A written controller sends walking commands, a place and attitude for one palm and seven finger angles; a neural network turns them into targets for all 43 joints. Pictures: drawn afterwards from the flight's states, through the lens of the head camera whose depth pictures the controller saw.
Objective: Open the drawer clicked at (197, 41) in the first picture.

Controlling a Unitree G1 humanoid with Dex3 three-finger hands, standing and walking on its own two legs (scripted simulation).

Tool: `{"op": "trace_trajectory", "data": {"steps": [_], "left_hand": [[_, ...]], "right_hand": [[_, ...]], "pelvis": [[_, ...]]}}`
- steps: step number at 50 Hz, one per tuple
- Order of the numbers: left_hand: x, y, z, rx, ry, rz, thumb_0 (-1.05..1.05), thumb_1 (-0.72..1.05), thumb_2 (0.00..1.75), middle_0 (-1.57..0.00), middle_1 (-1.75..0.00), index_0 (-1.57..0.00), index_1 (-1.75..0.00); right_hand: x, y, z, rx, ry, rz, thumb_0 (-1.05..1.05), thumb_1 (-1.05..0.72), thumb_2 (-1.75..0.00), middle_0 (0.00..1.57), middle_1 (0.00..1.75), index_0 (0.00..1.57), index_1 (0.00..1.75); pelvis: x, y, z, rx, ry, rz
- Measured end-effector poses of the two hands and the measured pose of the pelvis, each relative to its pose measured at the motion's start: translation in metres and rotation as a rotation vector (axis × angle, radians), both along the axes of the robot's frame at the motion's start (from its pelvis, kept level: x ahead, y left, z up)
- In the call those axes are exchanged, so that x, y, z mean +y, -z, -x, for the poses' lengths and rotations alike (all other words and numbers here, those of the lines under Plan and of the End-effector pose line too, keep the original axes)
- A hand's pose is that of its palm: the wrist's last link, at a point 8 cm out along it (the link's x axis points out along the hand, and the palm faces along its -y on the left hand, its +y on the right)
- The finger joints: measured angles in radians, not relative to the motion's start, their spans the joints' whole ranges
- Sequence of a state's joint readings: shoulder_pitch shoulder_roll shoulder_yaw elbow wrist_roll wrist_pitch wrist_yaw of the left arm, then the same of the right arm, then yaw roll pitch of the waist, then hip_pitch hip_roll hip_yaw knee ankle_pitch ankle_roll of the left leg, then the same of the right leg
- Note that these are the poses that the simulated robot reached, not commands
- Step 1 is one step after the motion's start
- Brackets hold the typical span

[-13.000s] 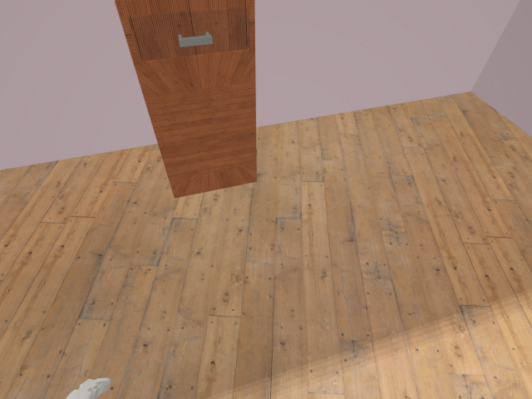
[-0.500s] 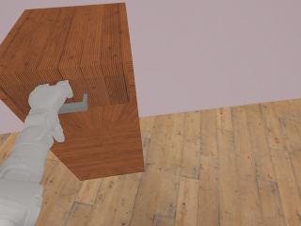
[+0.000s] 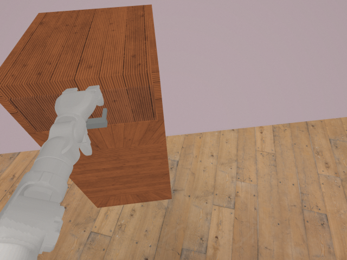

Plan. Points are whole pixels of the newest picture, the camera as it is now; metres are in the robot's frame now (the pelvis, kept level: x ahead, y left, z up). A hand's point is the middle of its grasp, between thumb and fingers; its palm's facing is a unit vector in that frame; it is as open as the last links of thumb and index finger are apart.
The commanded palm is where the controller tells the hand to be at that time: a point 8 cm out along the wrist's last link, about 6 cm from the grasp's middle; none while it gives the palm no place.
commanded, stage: move the hooked fingers above the handle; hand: left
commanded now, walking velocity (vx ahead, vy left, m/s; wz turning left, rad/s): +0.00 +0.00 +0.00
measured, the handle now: (88, 118) +0.49 +0.26 +0.03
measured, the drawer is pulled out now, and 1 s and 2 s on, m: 0.00 0.00 0.00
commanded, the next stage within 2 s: none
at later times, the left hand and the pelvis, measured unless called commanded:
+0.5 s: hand (94, 128) +0.42 +0.21 +0.07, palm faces -0.13 -0.05 -0.99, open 13.9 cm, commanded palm +0.42 +0.23 +0.15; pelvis +0.00 -0.01 +0.00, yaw +2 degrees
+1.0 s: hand (89, 130) +0.41 +0.22 +0.08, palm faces -0.10 -0.03 -0.99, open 13.8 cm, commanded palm +0.41 +0.23 +0.15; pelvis +0.00 -0.01 +0.00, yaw +1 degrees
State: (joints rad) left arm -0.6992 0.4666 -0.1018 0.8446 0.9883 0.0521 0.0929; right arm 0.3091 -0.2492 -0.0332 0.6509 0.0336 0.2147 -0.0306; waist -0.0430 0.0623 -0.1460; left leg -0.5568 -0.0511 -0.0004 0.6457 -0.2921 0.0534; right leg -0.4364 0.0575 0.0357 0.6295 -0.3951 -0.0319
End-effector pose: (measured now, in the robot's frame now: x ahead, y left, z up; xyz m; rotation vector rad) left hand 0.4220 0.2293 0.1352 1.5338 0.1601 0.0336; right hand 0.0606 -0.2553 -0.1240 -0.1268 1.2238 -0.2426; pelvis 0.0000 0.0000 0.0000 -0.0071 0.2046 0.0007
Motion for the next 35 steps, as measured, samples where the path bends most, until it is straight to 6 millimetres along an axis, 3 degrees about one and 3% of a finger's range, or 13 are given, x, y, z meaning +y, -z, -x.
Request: {"op": "trace_trajectory", "data": {"steps": [7, 13, 18, 20, 23, 28, 31, 35], "left_hand": [[-0.015, 0.008, 0.011, -0.058, 0.112, 0.02, 0.0, -0.49, 0.3, -0.32, -1.2, -0.32, -1.21], [0.012, -0.01, 0.011, -0.147, -0.016, -0.034, 0.0, -0.49, 0.3, -0.32, -1.2, -0.32, -1.2], [0.03, -0.013, 0.013, -0.048, -0.128, -0.057, 0.0, -0.49, 0.3, -0.31, -1.2, -0.31, -1.2], [0.023, -0.009, 0.015, 0.001, -0.102, -0.04, 0.0, -0.49, 0.3, -0.31, -1.2, -0.31, -1.2], [-0.001, 0.001, 0.017, 0.05, 0.017, -0.002, 0.0, -0.49, 0.3, -0.31, -1.2, -0.31, -1.2], [-0.039, 0.008, 0.012, -0.018, 0.201, 0.046, 0.0, -0.49, 0.3, -0.32, -1.2, -0.32, -1.2], [-0.034, -0.001, 0.003, -0.123, 0.173, 0.033, 0.0, -0.49, 0.3, -0.32, -1.2, -0.32, -1.2], [-0.01, -0.017, -0.004, -0.197, 0.045, -0.036, 0.0, -0.49, 0.3, -0.36, -1.23, -0.32, -1.2]], "right_hand": [[-0.006, 0.0, 0.002, 0.009, 0.0, 0.019, 0.0, -0.91, -0.89, 0.2, 0.3, 0.2, 0.3], [-0.011, 0.002, -0.003, -0.002, -0.004, 0.021, 0.0, -0.91, -0.89, 0.2, 0.3, 0.2, 0.3], [-0.014, -0.001, -0.01, -0.013, -0.012, 0.014, 0.0, -0.91, -0.89, 0.2, 0.3, 0.2, 0.3], [-0.016, -0.003, -0.014, -0.02, -0.017, 0.022, 0.0, -0.91, -0.89, 0.2, 0.3, 0.2, 0.3], [-0.017, -0.007, -0.02, -0.035, -0.03, 0.042, 0.0, -0.91, -0.89, 0.2, 0.3, 0.2, 0.3], [-0.019, -0.01, -0.027, -0.069, -0.032, 0.064, 0.0, -0.91, -0.89, 0.2, 0.3, 0.2, 0.3], [-0.017, -0.007, -0.026, -0.073, -0.025, 0.062, 0.0, -0.91, -0.89, 0.2, 0.3, 0.2, 0.3], [-0.012, 0.002, -0.018, -0.043, -0.015, 0.03, 0.0, -0.91, -0.89, 0.2, 0.3, 0.2, 0.3]], "pelvis": [[-0.002, 0.001, 0.002, -0.005, 0.0, -0.001], [-0.006, 0.001, 0.004, 0.001, 0.0, -0.004], [-0.008, -0.001, 0.003, -0.009, -0.013, -0.003], [-0.008, -0.002, 0.001, -0.016, -0.018, -0.003], [-0.008, -0.003, 0.001, -0.028, -0.027, -0.003], [-0.008, 0.001, 0.005, -0.02, -0.019, -0.003], [-0.008, 0.003, 0.008, 0.002, -0.007, -0.005], [-0.009, 0.003, 0.006, 0.022, 0.01, -0.006]]}}
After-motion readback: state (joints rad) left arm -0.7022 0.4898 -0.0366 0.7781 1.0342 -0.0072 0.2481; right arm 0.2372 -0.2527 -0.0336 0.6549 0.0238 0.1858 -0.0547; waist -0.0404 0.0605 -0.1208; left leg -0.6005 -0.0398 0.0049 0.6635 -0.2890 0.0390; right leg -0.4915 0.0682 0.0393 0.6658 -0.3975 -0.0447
